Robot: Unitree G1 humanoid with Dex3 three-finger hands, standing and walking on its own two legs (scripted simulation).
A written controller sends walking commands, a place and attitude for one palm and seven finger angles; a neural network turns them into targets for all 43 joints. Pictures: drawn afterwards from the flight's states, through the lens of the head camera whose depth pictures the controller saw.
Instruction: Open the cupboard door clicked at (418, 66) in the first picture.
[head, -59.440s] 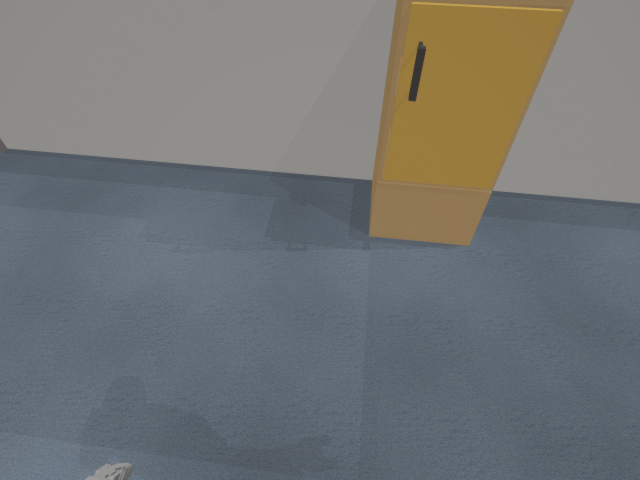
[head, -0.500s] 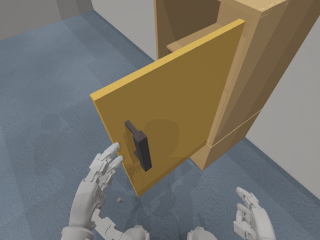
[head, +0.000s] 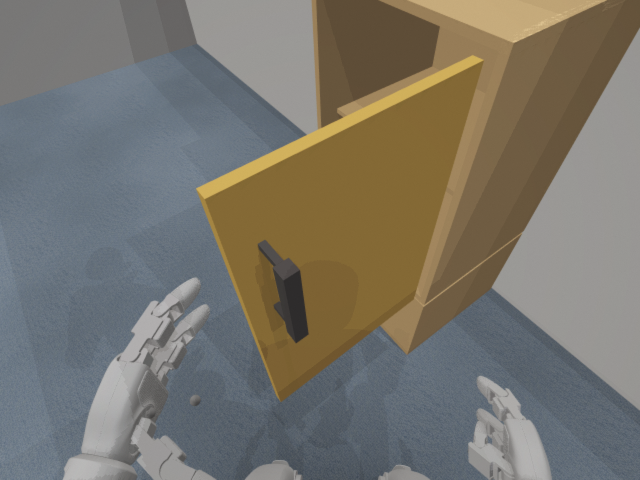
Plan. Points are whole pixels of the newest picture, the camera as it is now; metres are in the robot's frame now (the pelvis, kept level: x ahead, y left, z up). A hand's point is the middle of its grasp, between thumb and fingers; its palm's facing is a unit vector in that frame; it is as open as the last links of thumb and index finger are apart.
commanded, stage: draw the hand back to the body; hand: left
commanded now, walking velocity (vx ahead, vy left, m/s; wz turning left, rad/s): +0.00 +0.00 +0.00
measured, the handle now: (283, 293) +0.33 +0.07 +0.06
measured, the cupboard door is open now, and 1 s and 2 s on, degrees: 92 92 92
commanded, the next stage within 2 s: step back with the hand held close in 1.36 s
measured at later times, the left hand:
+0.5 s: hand (89, 372) +0.19 +0.22 +0.15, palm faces +0.20 -0.92 -0.33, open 14.7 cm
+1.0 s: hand out of the picture +0.22 +0.29 +0.23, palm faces +0.44 -0.79 -0.43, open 8.8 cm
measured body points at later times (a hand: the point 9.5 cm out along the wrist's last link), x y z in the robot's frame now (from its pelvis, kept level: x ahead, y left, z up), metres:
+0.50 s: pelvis +0.02 +0.03 +0.05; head +0.02 +0.01 +0.50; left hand +0.18 +0.27 +0.17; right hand +0.21 -0.19 -0.02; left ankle +0.01 +0.11 -0.67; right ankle +0.03 -0.09 -0.67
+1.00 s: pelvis +0.04 +0.03 +0.08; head +0.02 +0.01 +0.53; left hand +0.20 +0.33 +0.26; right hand +0.23 -0.19 +0.00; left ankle +0.01 +0.11 -0.67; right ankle +0.03 -0.09 -0.67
